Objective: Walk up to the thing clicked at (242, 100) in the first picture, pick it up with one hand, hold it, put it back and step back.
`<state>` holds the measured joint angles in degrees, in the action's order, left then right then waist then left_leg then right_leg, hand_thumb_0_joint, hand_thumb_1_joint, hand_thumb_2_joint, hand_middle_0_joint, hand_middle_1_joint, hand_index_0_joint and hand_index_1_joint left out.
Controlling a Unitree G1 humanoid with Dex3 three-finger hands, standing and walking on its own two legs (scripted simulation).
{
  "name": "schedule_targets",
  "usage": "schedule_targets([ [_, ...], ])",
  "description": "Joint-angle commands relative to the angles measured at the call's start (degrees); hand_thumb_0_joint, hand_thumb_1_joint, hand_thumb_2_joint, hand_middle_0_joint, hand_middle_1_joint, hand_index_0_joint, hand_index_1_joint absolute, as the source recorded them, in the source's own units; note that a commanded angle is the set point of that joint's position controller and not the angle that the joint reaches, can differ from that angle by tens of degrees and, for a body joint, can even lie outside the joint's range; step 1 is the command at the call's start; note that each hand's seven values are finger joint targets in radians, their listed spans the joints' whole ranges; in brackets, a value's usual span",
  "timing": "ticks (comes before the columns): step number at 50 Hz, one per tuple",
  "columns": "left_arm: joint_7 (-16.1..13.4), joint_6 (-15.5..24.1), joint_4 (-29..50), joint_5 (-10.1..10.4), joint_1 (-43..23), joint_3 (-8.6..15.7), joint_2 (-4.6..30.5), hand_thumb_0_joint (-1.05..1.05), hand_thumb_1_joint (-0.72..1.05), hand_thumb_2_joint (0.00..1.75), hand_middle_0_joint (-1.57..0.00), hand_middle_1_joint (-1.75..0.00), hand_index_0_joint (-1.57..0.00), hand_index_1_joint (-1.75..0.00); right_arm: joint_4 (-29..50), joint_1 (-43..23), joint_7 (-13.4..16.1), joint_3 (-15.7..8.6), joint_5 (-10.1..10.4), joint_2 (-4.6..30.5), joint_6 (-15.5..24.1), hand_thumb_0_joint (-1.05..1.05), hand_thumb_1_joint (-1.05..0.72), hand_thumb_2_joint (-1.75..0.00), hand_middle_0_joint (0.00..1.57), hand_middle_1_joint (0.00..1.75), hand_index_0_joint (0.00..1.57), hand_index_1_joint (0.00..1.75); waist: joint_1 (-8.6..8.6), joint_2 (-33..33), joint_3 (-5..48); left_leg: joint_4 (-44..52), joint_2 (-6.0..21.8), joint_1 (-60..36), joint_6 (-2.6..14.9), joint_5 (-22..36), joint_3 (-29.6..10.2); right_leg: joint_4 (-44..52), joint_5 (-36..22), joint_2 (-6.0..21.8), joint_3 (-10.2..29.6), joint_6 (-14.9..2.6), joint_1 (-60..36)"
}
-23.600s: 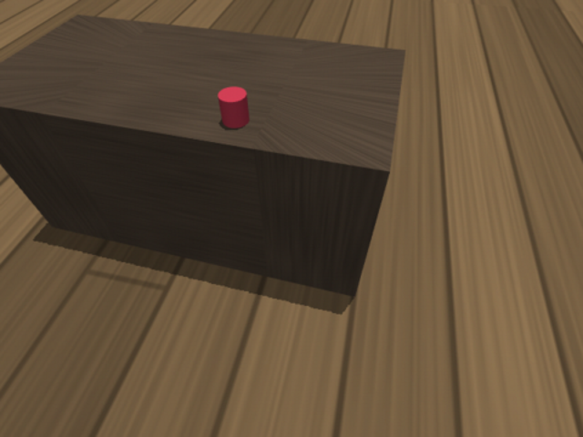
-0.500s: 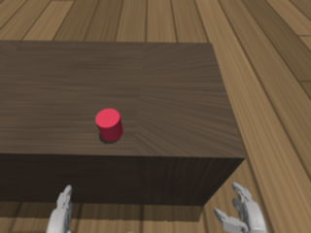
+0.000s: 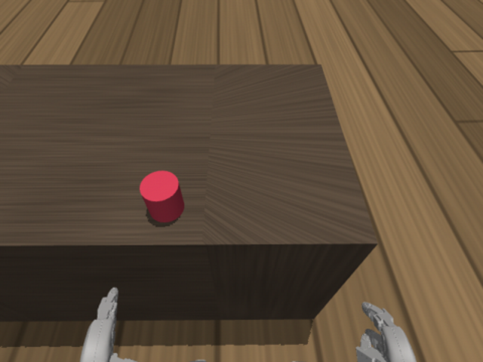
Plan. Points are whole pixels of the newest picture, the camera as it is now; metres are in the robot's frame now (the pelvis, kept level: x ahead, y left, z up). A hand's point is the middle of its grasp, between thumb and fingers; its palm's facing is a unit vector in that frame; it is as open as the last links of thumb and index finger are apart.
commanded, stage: home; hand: left
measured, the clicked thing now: (163, 197) +0.44 +0.17 -0.05
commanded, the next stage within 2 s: stand in 1.96 s
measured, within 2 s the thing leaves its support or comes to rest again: neither
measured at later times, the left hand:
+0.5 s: hand out of the picture +0.03 +0.24 -0.12, palm faces -0.03 -0.93 -0.37, open 17.4 cm
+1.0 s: hand out of the picture +0.01 +0.24 -0.12, palm faces -0.01 -0.93 -0.36, open 17.4 cm
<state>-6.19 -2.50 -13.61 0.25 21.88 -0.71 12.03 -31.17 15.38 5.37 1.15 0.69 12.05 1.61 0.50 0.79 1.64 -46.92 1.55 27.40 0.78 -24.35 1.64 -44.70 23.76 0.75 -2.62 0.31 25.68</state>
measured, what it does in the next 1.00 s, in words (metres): stands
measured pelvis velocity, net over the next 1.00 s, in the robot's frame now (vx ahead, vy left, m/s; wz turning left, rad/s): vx -0.03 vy -0.02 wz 0.02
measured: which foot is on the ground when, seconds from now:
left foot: down 0.00-1.00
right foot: down 0.00-1.00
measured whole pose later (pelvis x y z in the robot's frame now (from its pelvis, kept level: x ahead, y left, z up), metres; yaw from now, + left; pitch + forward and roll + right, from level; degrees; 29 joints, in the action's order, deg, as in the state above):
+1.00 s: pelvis -0.03 -0.02 +0.04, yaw +1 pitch -3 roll +0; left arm -0.3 0.7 -66.0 -1.0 9.3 -0.5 20.2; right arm -65.3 9.4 -0.2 0.4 -1.1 19.8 -0.4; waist 0.0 0.9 -2.3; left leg -21.3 1.1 9.0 -0.5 -9.1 0.7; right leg -20.5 9.8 0.2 -3.9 -0.8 7.6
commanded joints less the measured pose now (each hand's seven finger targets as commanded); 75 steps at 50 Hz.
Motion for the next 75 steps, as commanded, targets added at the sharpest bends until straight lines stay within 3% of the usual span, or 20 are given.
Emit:
schedule_targets([
  [1, 2.48, 4.51, -9.66, -5.00, -2.59, 5.18, 15.53, 0.00, -0.53, 0.07, -0.05, -0.06, -0.05, -0.06, -3.15, -4.02, -2.60, -5.95, -5.82, 15.63, 1.33, 0.00, -0.90, -0.90, 0.20, 0.30, 0.20, 0.30, -1.13, 0.64, 10.63, 6.37, 3.47, -11.12, 3.94, 27.25, -6.55, 3.85, -21.02, 4.36, 5.11, -5.01, -6.88],
  [2, 2.90, 5.05, -10.48, -4.64, -3.09, 4.66, 15.38, 0.00, -0.49, 0.09, -0.06, -0.06, -0.05, -0.06, -3.01, -5.04, -3.21, -5.88, -5.38, 15.22, 1.29, 0.00, -0.90, -0.90, 0.20, 0.30, 0.20, 0.30, -1.32, 0.31, 8.81, 7.93, 3.39, -9.39, 3.90, 22.80, -6.84, 5.64, -19.12, 4.94, 5.45, -5.02, -6.85],
  [5, 4.03, 6.18, -15.67, -3.25, -6.96, 4.07, 16.66, 0.00, -0.53, 0.07, -0.05, -0.06, -0.05, -0.06, -5.59, -5.29, -4.75, -5.41, -3.37, 14.63, 1.50, 0.00, -0.90, -0.90, 0.20, 0.30, 0.20, 0.30, -0.46, -1.56, 5.23, 10.27, 2.68, -8.75, 3.09, 16.77, -5.90, 8.91, -16.51, 5.56, 6.64, -4.73, -7.08],
  [8, 4.29, 6.36, -20.89, -2.76, -9.01, 3.62, 17.27, 0.00, -0.54, 0.06, -0.05, -0.05, -0.05, -0.06, -9.37, -5.85, -5.27, -5.38, -2.93, 15.23, 1.26, 0.00, -0.90, -0.90, 0.20, 0.30, 0.20, 0.30, -0.47, -1.43, 4.15, 11.76, 2.91, -10.51, 2.94, 17.72, -6.57, 10.26, -17.86, 5.40, 5.99, -4.14, -7.94],
  [13, 4.47, 6.04, -27.98, -2.48, -10.54, 3.00, 17.96, 0.00, -0.55, 0.06, -0.05, -0.05, -0.05, -0.05, -13.93, -7.39, -5.42, -5.03, -3.17, 16.27, 0.62, 0.00, -0.90, -0.90, 0.20, 0.30, 0.20, 0.30, -0.76, 0.30, -1.00, 17.85, 3.49, -9.83, 2.71, 12.67, -8.06, 15.53, -11.44, 5.20, 5.99, -3.69, -8.79],
  [18, 4.57, 5.71, -34.45, -2.28, -11.70, 2.71, 19.51, 0.00, -0.56, 0.05, -0.05, -0.05, -0.05, -0.05, -18.60, -8.04, -5.40, -4.26, -2.72, 16.76, 0.17, 0.00, -0.90, -0.90, 0.20, 0.30, 0.20, 0.30, -0.45, -0.38, -1.49, 22.47, 3.57, -13.65, 1.78, 11.25, -8.18, 21.32, -9.80, 6.04, 7.06, -3.36, -11.18],
  [23, 4.76, 5.64, -39.67, -1.76, -12.40, 2.32, 20.41, 0.00, -0.59, 0.03, -0.04, -0.05, -0.05, -0.05, -22.83, -8.33, -5.33, -3.61, -2.50, 17.93, 0.02, 0.00, -0.90, -0.90, 0.20, 0.30, 0.20, 0.30, -0.55, 0.24, -1.22, 25.23, 4.04, -17.09, 1.39, 13.42, -7.91, 25.04, -11.51, 6.41, 7.31, -2.72, -14.04],
  [32, 4.96, 5.33, -46.06, -1.48, -13.95, 2.09, 20.50, 0.00, -0.56, 0.05, -0.05, -0.05, -0.05, -0.05, -27.58, -8.48, -5.03, -3.03, -2.10, 18.59, 0.02, 0.00, -0.90, -0.90, 0.20, 0.30, 0.20, 0.30, -0.72, -0.36, -2.81, 29.26, 4.74, -17.31, 0.71, 13.41, -8.02, 28.78, -10.74, 6.63, 7.26, -1.86, -16.91],
  [36, 5.04, 4.90, -47.83, -1.49, -14.05, 2.28, 20.82, 0.00, -0.56, 0.05, -0.05, -0.05, -0.05, -0.05, -29.02, -8.50, -4.95, -3.06, -2.10, 18.73, -0.25, 0.00, -0.90, -0.90, 0.20, 0.30, 0.20, 0.30, -0.76, -0.49, -5.31, 30.76, 4.55, -16.59, 0.50, 8.89, -8.35, 29.89, -6.16, 6.09, 6.91, -1.54, -15.00],
  [40, 5.06, 4.85, -48.53, -1.49, -14.86, 2.16, 20.50, 0.00, -0.55, 0.05, -0.05, -0.05, -0.05, -0.05, -29.75, -8.73, -4.98, -3.06, -2.03, 18.76, -0.21, 0.00, -0.90, -0.90, 0.20, 0.30, 0.20, 0.30, -0.82, -0.42, -4.80, 31.02, 4.61, -16.71, 0.41, 10.15, -8.16, 30.54, -6.31, 6.45, 7.19, -1.60, -15.34],
  [43, 5.08, 4.64, -48.93, -1.52, -15.40, 2.31, 20.83, 0.00, -0.57, 0.05, -0.05, -0.05, -0.05, -0.05, -30.36, -8.49, -5.02, -3.18, -2.08, 18.78, -0.51, 0.00, -0.90, -0.90, 0.20, 0.30, 0.20, 0.30, -0.73, -1.28, -5.60, 31.02, 4.29, -15.83, 0.35, 7.72, -7.96, 31.66, -2.29, 6.60, 7.71, -1.45, -14.23],
  [46, 5.15, 4.64, -49.40, -1.53, -15.50, 2.28, 20.91, 0.00, -0.54, 0.06, -0.05, -0.06, -0.05, -0.05, -30.66, -8.55, -5.12, -2.96, -1.99, 18.48, -0.61, 0.00, -0.90, -0.90, 0.20, 0.30, 0.20, 0.30, -0.60, -1.04, -5.04, 30.79, 4.30, -16.51, 0.46, 7.91, -7.92, 32.04, -2.14, 6.64, 7.78, -1.38, -13.96],
  [50, 5.23, 4.57, -49.80, -1.32, -15.76, 2.31, 20.54, 0.00, -0.56, 0.05, -0.05, -0.05, -0.05, -0.05, -31.09, -8.48, -4.99, -2.85, -2.05, 18.81, -0.39, 0.00, -0.90, -0.90, 0.20, 0.30, 0.20, 0.30, -0.62, 0.21, -3.78, 31.55, 5.01, -16.51, 0.51, 9.06, -8.30, 30.64, -6.13, 6.51, 7.34, -1.48, -16.11],
  [53, 5.23, 4.44, -49.93, -1.25, -16.06, 2.24, 20.47, 0.00, -0.58, 0.04, -0.05, -0.05, -0.05, -0.05, -31.13, -8.77, -4.95, -2.78, -2.00, 18.98, -0.39, 0.00, -0.90, -0.90, 0.20, 0.30, 0.20, 0.30, -0.93, -0.20, -4.11, 31.50, 4.77, -16.07, 0.40, 9.67, -8.02, 30.84, -5.60, 6.64, 7.39, -1.45, -16.17],
  [61, 5.18, 4.83, -50.33, -0.95, -16.58, 1.93, 19.75, 0.00, -0.58, 0.04, -0.05, -0.05, -0.05, -0.05, -31.47, -9.28, -4.60, -2.45, -1.62, 19.46, 0.33, 0.00, -0.90, -0.90, 0.20, 0.30, 0.20, 0.30, -0.84, -0.22, 0.21, 30.77, 6.00, -19.82, 0.64, 22.14, -7.57, 29.05, -21.30, 7.43, 6.60, -1.22, -21.38],
  [71, 5.15, 4.44, -50.36, -1.07, -17.65, 2.11, 19.41, 0.00, -0.57, 0.04, -0.05, -0.05, -0.05, -0.05, -31.77, -10.08, -4.34, -2.43, -1.68, 19.64, 0.15, 0.00, -0.90, -0.90, 0.20, 0.30, 0.20, 0.30, -0.70, -0.24, -1.00, 32.06, 6.11, -20.46, 0.26, 22.10, -7.13, 29.90, -20.70, 7.34, 5.91, -0.78, -21.47],
  [75, 5.11, 4.50, -50.08, -0.97, -17.70, 2.27, 19.46, 0.00, -0.57, 0.04, -0.05, -0.05, -0.05, -0.05, -31.53, -10.74, -4.20, -2.56, -1.55, 19.66, 0.45, 0.00, -0.90, -0.90, 0.20, 0.30, 0.20, 0.30, -0.78, -0.16, 0.74, 31.22, 6.58, -22.71, 0.26, 28.21, -6.91, 29.16, -25.68, 7.62, 5.79, -0.94, -22.43],
])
